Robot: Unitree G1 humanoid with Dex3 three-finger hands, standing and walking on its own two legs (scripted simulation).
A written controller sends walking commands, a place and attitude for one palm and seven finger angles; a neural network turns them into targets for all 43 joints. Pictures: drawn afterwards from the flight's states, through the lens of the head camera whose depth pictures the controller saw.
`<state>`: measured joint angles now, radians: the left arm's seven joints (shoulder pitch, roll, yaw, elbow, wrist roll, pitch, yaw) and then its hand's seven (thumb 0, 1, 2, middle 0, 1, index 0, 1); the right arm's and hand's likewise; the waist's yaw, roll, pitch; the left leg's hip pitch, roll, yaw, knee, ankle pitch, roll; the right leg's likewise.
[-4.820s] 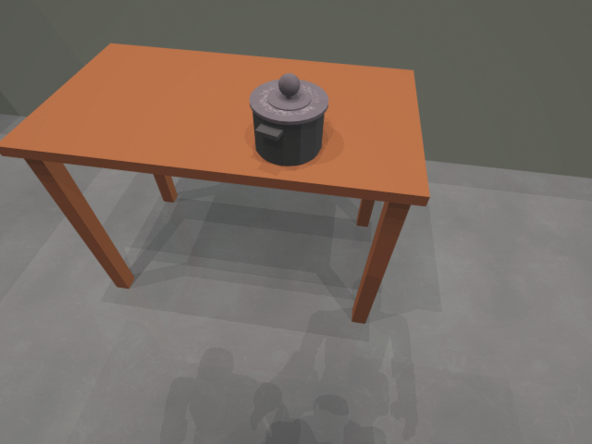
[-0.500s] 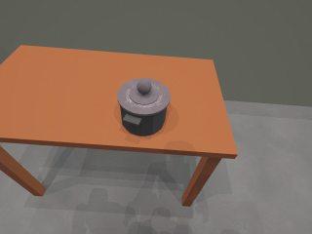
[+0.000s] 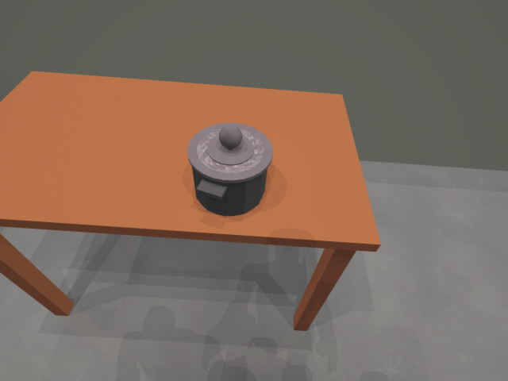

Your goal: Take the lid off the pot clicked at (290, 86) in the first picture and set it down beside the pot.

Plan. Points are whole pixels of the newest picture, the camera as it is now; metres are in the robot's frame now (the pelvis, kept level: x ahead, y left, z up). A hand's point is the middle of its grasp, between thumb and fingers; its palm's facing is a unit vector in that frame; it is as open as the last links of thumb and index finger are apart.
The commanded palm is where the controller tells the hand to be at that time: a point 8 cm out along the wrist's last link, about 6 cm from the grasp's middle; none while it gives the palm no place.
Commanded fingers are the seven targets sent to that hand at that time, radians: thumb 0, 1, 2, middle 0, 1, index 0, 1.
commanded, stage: lift the closed hand beside the body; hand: left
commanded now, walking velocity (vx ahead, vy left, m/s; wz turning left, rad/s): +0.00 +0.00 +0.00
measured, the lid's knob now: (230, 136) +0.53 +0.09 +0.08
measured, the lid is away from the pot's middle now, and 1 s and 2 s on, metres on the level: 0.00 0.00 0.00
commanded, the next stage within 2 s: raise the hand higher, near the body in 0.66 s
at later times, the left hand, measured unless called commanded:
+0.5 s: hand out of the picture +0.09 +0.19 -0.06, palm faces +0.25 -0.93 -0.26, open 3.9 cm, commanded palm +0.05 +0.24 -0.03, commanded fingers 0.00 0.90 0.90 -1.26 -1.45 -1.26 -1.45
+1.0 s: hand out of the picture +0.11 +0.20 +0.00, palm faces +0.26 -0.88 -0.39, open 3.1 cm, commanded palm +0.06 +0.24 +0.03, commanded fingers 0.00 0.90 0.90 -1.30 -1.50 -1.30 -1.50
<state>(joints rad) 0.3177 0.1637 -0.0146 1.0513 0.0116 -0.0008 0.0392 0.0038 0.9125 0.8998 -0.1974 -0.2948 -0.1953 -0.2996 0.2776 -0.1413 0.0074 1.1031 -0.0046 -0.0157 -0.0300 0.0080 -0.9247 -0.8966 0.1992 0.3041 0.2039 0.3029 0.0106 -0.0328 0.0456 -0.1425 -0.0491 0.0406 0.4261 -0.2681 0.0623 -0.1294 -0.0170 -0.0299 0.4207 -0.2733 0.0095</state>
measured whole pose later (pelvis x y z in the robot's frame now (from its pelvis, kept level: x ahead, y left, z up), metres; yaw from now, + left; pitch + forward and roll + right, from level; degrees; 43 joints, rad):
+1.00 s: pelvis -0.01 -0.03 +0.00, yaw +1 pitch -2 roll +0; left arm 0.65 0.25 0.13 -0.07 -0.01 -0.06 0.09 0.02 0.90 0.90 -1.29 -1.49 -1.28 -1.49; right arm 0.24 -0.21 -0.01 0.65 0.00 -0.14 -0.07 0.01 -0.90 -0.90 0.20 0.30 0.21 0.30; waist 0.04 0.05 0.02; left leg -0.17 -0.01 0.01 0.47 -0.27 0.02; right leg -0.15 0.02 -0.06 0.46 -0.28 -0.04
